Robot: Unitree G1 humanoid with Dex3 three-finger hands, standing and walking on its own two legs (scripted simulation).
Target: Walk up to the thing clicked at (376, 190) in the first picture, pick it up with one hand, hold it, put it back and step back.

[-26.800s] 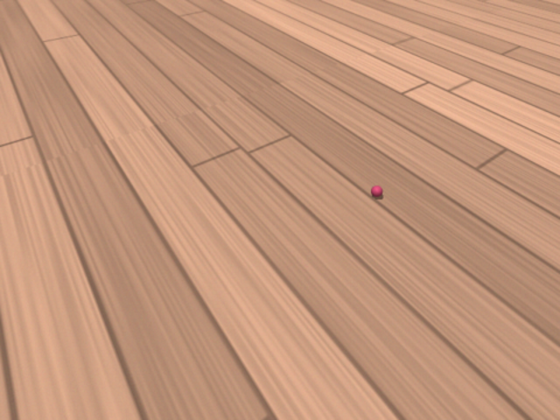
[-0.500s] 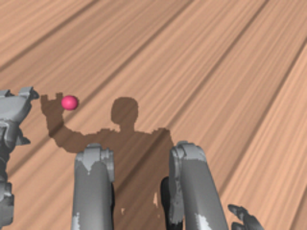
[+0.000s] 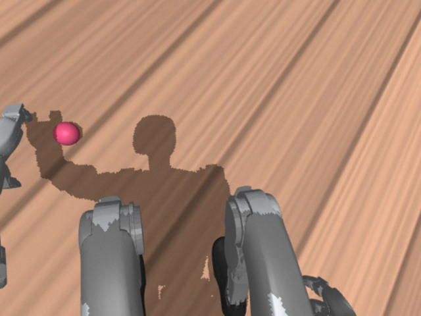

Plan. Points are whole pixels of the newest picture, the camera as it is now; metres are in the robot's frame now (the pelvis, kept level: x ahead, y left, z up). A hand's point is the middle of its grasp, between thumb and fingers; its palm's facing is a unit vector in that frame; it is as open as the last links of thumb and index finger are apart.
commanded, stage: rise first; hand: left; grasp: from above
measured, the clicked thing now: (66, 133) +0.50 +0.31 -0.31
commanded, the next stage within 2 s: approach in 0.32 s
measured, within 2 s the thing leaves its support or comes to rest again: neither
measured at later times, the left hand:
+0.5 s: hand (15, 151) +0.42 +0.36 -0.19, palm faces -0.44 -0.10 -0.89, open 14.2 cm
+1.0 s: hand (70, 97) +0.53 +0.27 -0.17, palm faces -0.38 -0.03 -0.93, open 14.1 cm
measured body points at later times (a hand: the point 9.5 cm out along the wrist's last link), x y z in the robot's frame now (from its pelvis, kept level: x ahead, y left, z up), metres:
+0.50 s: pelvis +0.00 +0.00 -0.01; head +0.25 +0.09 +0.36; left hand +0.44 +0.36 -0.14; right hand +0.09 -0.27 -0.12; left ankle +0.08 +0.13 -0.30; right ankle +0.09 -0.12 -0.30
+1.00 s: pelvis +0.00 +0.00 -0.01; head +0.27 +0.05 +0.35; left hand +0.55 +0.26 -0.11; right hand +0.02 -0.27 -0.10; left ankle +0.08 +0.13 -0.30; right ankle +0.09 -0.12 -0.30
